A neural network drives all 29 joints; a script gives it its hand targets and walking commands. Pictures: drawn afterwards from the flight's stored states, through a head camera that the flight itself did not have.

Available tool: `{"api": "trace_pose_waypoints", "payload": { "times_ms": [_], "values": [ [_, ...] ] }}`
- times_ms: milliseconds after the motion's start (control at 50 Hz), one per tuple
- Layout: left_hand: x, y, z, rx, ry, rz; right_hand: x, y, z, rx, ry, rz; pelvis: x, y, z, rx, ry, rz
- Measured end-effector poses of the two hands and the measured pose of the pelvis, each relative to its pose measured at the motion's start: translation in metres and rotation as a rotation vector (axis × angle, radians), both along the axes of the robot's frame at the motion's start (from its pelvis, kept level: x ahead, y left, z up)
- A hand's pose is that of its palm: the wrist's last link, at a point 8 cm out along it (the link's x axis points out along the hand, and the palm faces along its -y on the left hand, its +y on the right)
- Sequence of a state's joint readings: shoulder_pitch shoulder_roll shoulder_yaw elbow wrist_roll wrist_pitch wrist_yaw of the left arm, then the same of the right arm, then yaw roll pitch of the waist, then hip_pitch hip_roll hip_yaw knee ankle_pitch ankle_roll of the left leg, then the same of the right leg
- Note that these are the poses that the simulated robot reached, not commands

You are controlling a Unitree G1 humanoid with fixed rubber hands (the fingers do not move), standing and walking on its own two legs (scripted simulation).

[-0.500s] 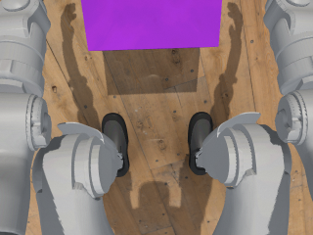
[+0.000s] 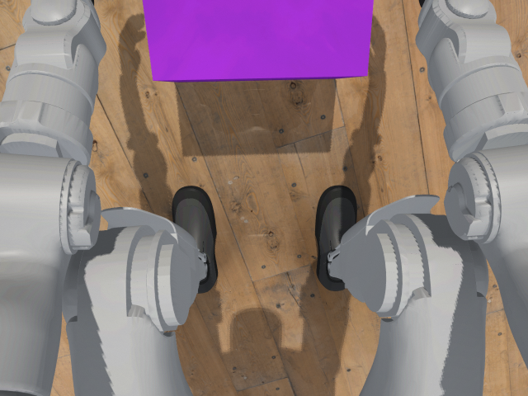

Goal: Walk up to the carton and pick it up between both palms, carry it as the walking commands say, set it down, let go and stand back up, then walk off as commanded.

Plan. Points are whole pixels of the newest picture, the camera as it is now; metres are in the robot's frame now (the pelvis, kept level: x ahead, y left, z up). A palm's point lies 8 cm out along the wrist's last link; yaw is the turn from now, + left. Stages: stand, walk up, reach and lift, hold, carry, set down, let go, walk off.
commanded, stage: reach and lift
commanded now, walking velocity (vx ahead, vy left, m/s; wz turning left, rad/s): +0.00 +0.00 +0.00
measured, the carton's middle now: out of the picture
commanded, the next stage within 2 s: none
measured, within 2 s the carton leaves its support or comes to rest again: leaves its support in 1.16 s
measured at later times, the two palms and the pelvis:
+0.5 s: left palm out of the picture +0.54 +0.18 -0.20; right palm out of the picture +0.54 -0.16 -0.20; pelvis +0.00 +0.00 +0.00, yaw +0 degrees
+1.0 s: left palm out of the picture +0.54 +0.19 -0.20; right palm out of the picture +0.55 -0.16 -0.19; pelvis +0.00 +0.00 -0.01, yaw +0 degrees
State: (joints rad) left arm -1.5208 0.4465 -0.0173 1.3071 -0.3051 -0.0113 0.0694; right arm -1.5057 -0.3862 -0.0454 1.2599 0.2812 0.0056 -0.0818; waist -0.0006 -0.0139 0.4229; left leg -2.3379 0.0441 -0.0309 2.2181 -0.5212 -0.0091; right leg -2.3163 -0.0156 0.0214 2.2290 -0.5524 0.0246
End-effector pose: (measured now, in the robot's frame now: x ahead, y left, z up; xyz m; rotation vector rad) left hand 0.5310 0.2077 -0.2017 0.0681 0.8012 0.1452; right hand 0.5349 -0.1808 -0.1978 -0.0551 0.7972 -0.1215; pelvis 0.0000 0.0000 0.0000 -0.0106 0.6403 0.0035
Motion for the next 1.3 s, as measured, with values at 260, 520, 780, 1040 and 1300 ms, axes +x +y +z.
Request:
{"api": "trace_pose_waypoints", "payload": {
  "times_ms": [260,520,780,1040,1300],
  "values": [
    [0.006,-0.021,0.002,-0.008,-0.016,-0.018,0.006,0.02,0.001,0.013,-0.018,0.029,0.001,0.0,0.002,0.002,0.017,0.0],
    [0.004,-0.023,0.002,0.0,-0.016,-0.003,0.006,0.02,0.001,0.006,-0.024,0.036,-0.001,-0.003,0.003,0.004,0.006,0.0],
    [0.008,-0.022,0.003,-0.005,0.008,-0.031,0.009,0.019,0.002,0.012,0.002,0.059,-0.001,0.0,-0.006,0.003,-0.039,0.003],
    [0.009,-0.022,0.005,-0.003,0.032,-0.056,0.011,0.019,0.005,0.011,0.025,0.063,0.004,0.003,-0.01,-0.003,-0.021,0.006],
    [0.019,-0.029,0.031,0.004,-0.05,-0.034,0.015,0.015,0.03,-0.004,-0.057,0.043,-0.01,-0.002,-0.001,-0.002,-0.108,0.01]
  ]
}}
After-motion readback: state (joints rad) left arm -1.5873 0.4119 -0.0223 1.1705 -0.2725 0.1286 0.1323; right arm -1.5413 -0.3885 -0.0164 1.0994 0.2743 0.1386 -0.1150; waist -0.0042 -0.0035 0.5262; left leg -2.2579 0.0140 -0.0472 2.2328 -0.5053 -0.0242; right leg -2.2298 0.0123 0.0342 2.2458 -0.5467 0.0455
